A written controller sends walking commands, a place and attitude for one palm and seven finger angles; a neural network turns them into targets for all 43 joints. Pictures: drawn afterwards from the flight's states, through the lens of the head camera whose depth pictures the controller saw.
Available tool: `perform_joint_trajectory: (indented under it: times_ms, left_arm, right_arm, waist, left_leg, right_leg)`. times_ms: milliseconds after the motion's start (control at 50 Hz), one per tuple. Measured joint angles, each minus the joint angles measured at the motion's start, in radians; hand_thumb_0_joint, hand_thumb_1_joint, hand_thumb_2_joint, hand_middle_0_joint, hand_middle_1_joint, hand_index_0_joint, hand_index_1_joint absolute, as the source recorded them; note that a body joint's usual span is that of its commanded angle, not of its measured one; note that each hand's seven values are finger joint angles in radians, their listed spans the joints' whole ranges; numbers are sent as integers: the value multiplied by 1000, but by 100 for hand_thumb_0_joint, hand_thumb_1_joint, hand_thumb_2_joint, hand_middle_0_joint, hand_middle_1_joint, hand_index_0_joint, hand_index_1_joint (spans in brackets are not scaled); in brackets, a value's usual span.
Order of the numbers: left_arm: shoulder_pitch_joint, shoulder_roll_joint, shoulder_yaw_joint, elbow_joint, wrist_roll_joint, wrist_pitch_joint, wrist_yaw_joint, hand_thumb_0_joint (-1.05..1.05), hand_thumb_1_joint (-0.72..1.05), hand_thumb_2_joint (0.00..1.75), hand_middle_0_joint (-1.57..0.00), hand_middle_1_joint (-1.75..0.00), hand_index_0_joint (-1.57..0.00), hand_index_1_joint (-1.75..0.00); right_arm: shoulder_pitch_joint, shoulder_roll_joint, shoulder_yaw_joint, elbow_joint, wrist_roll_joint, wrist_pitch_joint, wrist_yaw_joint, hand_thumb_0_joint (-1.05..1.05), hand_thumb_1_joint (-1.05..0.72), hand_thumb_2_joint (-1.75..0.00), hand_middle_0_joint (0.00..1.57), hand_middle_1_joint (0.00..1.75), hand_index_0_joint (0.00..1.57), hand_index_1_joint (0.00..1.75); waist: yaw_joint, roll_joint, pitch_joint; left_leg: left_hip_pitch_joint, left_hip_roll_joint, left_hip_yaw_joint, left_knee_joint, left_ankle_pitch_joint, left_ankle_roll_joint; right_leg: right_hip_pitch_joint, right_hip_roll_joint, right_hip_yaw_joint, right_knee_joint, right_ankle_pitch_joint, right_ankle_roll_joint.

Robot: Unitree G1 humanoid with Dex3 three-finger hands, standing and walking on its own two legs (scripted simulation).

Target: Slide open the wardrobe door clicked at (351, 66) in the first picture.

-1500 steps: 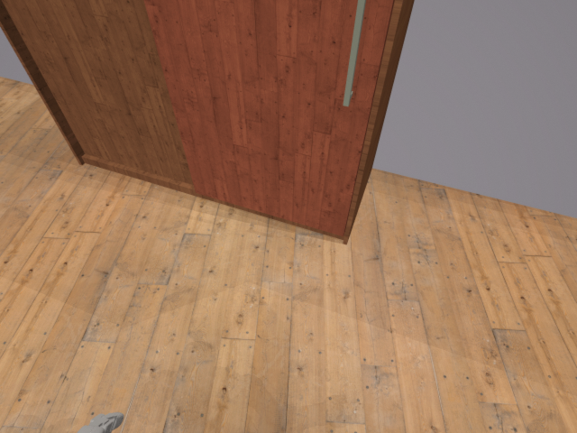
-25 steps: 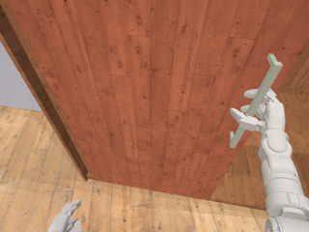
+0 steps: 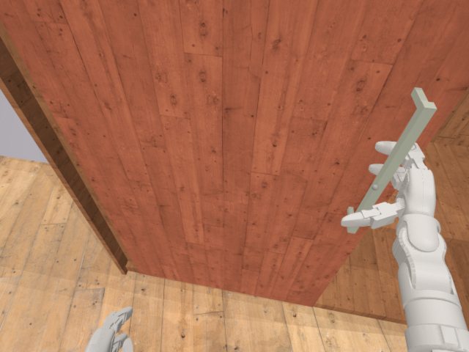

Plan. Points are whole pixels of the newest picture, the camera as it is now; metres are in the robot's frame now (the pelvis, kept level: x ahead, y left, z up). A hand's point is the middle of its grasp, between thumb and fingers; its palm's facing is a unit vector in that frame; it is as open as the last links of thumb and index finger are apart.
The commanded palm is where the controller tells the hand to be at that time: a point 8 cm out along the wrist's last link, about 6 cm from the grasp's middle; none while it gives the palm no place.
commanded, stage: slip the hand off the handle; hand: right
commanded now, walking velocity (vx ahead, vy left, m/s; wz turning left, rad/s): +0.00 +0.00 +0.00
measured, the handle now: (378, 174) +0.42 -0.23 +0.10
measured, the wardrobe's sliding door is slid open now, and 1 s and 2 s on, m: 0.63 0.63 0.63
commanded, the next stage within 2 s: draw the hand back to the body in 1.22 s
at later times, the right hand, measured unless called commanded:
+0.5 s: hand (424, 198) +0.35 -0.28 +0.12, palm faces +0.29 +0.94 -0.18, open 14.7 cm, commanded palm +0.32 -0.33 +0.12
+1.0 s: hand (438, 239) +0.28 -0.28 +0.11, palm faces +0.29 +0.94 -0.18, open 14.7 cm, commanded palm +0.24 -0.32 +0.12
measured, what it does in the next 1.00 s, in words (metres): stands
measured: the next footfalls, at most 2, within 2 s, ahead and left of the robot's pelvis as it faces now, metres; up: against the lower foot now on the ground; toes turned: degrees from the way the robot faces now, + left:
none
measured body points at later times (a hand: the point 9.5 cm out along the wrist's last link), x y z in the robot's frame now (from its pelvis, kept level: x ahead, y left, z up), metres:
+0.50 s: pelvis +0.00 +0.00 +0.00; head +0.01 +0.00 +0.45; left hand +0.15 +0.25 -0.09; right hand +0.33 -0.33 +0.13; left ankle -0.02 +0.09 -0.73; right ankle +0.05 -0.08 -0.73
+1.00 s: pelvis +0.00 -0.01 +0.00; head -0.01 -0.01 +0.45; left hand +0.17 +0.22 -0.08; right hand +0.26 -0.33 +0.12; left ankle -0.02 +0.09 -0.73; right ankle +0.05 -0.08 -0.73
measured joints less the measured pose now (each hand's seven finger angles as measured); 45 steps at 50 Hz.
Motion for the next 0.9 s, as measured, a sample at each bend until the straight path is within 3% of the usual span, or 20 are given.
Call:
perform_joint_trajectory:
  times_ms: [180,360,600,720,900]
  left_arm:
    - [-30,2,0,-23,-3,20,17,1,90,90,-20,-30,-20,-30]
    - [-18,20,5,-21,-14,20,29,1,90,90,-20,-30,-20,-30]
    - [8,26,-3,-8,-19,5,42,1,90,90,-20,-30,-20,-30]
    - [34,28,6,-26,-20,-3,27,1,90,90,-20,-30,-20,-30]
    - [6,17,0,-33,-15,-25,31,1,90,90,-20,-30,-20,-30]
  right_arm:
    - [27,-38,-51,-16,9,18,32,-2,55,-20,28,116,26,116]
    - [42,-90,-102,-1,40,12,103,-2,55,-20,26,115,25,115]
    - [-18,-161,-162,113,64,-30,188,-2,55,-20,26,115,25,115]
    - [97,-138,-167,4,88,-36,206,-2,55,-20,26,115,25,115]
    - [274,-84,-151,-200,98,-12,158,-2,55,-20,26,115,25,115]
  waist:
    - [-4,7,-5]
    - [-14,4,-11]
    - [-3,2,-6]
    - [0,-8,-19]
    - [-19,-10,-17]
  left_leg:
    - [5,-1,-1,2,-10,-1]
    - [5,-2,12,2,-11,0]
    - [-35,-7,25,21,-7,2]
    - [-39,-8,10,25,-8,-3]
    - [-19,-1,11,32,-15,-9]
  right_leg:
    - [1,-1,0,13,-16,0]
    - [-9,-1,13,24,-18,-1]
    - [-58,-6,26,53,-15,-2]
    - [-57,-9,11,57,-23,-6]
    - [-37,-2,12,62,-28,-11]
